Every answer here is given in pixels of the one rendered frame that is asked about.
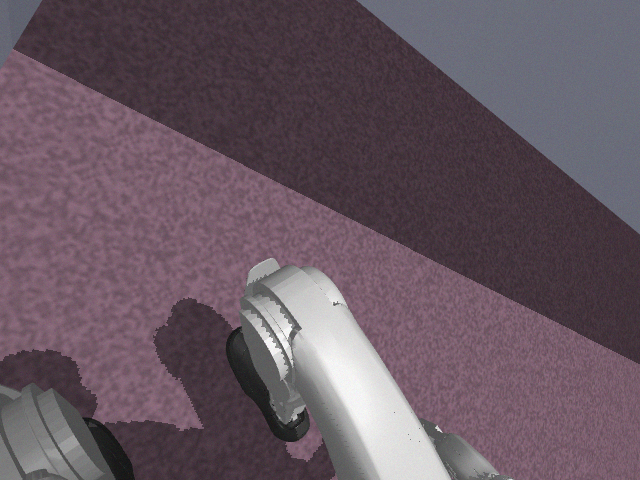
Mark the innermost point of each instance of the right robot hand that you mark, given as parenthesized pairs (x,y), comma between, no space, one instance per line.
(460,459)

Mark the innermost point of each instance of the left robot foot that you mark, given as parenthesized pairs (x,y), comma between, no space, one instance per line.
(111,450)

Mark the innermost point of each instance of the right robot foot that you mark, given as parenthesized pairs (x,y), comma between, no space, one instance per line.
(242,366)

